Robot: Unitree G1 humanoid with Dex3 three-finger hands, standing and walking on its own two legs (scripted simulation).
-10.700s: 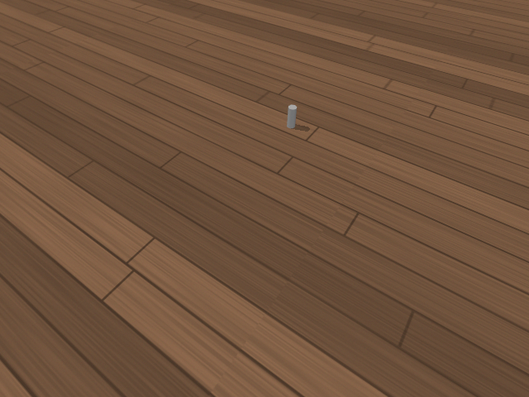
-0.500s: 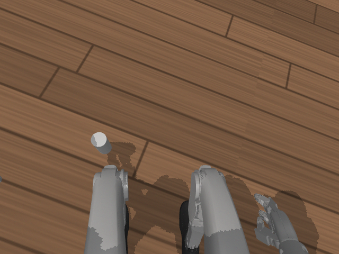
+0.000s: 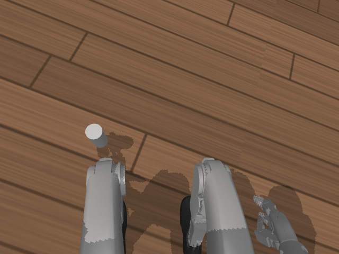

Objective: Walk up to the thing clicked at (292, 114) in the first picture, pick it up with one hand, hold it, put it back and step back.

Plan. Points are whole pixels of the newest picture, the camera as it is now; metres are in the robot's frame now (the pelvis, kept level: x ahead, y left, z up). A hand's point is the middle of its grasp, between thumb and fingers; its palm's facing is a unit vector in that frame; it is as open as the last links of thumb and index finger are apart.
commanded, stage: go down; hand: left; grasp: from the side
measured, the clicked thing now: (97, 136) +0.43 +0.22 -0.34
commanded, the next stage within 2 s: approach in 0.62 s
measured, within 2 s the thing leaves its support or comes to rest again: neither
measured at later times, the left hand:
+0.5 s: hand out of the picture +0.37 +0.40 -0.03, palm faces +0.12 -0.99 -0.11, open 17.4 cm
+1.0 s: hand out of the picture +0.38 +0.38 -0.08, palm faces +0.11 -0.99 -0.02, open 17.5 cm
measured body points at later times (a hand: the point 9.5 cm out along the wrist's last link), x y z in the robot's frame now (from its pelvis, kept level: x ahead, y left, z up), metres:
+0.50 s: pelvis +0.00 +0.00 -0.02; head +0.21 +0.06 +0.37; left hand +0.36 +0.45 -0.02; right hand +0.16 -0.28 -0.13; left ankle +0.09 +0.13 -0.37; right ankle +0.10 -0.13 -0.37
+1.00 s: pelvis +0.00 +0.00 -0.06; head +0.21 +0.08 +0.33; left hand +0.37 +0.44 -0.08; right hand +0.15 -0.28 -0.15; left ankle +0.09 +0.13 -0.37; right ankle +0.10 -0.13 -0.37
